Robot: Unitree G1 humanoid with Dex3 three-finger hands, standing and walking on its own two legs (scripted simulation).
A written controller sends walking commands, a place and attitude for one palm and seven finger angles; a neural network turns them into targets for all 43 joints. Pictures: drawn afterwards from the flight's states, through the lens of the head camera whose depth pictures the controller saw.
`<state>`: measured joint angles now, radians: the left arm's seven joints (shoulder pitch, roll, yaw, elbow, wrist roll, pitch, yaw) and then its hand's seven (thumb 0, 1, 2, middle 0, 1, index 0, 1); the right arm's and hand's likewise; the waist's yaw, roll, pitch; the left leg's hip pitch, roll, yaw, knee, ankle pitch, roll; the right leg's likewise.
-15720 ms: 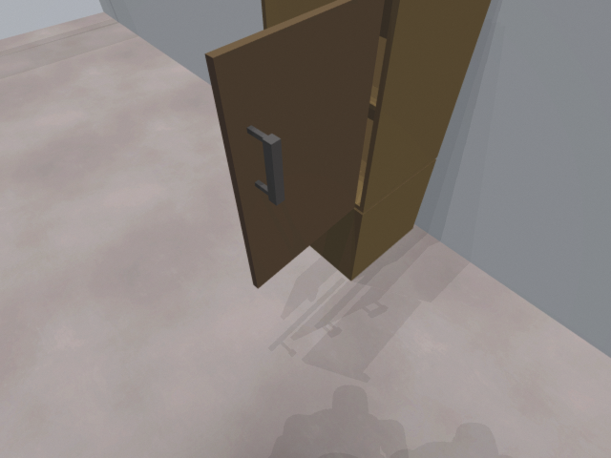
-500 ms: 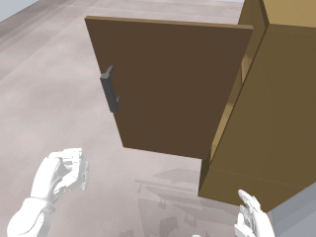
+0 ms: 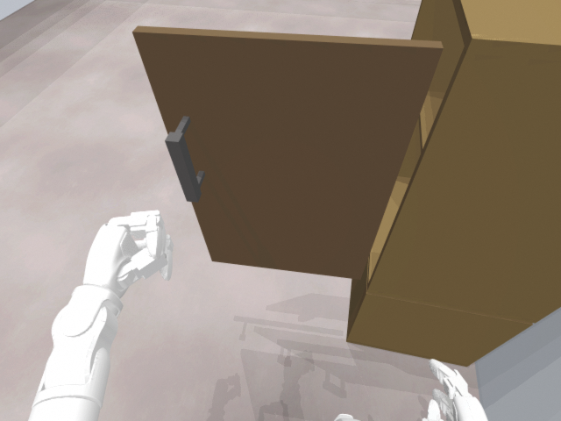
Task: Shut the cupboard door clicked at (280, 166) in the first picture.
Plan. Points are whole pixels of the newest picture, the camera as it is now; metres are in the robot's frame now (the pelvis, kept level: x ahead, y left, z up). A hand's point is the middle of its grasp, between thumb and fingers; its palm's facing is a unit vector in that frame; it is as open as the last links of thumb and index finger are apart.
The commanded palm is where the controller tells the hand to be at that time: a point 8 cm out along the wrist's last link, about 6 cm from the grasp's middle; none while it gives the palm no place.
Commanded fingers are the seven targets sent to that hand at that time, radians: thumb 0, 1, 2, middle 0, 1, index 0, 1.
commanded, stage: bring the fist close to the handle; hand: left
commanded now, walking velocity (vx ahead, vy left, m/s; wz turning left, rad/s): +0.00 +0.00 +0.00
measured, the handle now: (189, 160) +0.50 +0.18 +0.08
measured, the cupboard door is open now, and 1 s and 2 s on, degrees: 94 94 78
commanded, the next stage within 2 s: push the door shut along its arc in 0.84 s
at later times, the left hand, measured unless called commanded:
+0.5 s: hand (189, 203) +0.39 +0.16 +0.09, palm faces -0.10 -0.99 -0.02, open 3.1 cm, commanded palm +0.37 +0.22 +0.08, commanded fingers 0.00 0.90 0.90 -1.30 -1.50 -1.30 -1.50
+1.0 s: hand (186, 200) +0.40 +0.17 +0.09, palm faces -0.10 -1.00 -0.01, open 3.1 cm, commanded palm +0.39 +0.22 +0.08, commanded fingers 0.00 0.90 0.90 -1.30 -1.50 -1.30 -1.50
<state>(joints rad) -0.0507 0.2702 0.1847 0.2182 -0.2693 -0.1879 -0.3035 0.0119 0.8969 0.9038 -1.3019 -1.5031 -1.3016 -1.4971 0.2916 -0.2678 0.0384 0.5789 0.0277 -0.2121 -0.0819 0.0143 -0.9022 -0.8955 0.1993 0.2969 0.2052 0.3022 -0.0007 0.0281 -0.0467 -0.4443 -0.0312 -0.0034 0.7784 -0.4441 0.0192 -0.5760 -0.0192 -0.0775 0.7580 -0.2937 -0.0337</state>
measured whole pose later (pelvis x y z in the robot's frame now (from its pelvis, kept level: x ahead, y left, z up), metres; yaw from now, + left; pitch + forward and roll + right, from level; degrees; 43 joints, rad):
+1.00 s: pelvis -0.01 +0.00 +0.00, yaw -1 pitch +10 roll +1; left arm -0.53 0.34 0.26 0.79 -0.23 -0.30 -0.33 0.01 0.90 0.90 -1.30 -1.50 -1.30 -1.50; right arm 0.31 -0.27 0.02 0.61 0.03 -0.06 -0.07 0.01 -0.90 -0.90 0.20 0.30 0.20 0.30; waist -0.05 0.01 -0.05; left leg -0.52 -0.02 0.02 0.77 -0.42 0.01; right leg -0.66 0.00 -0.06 0.74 -0.26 -0.04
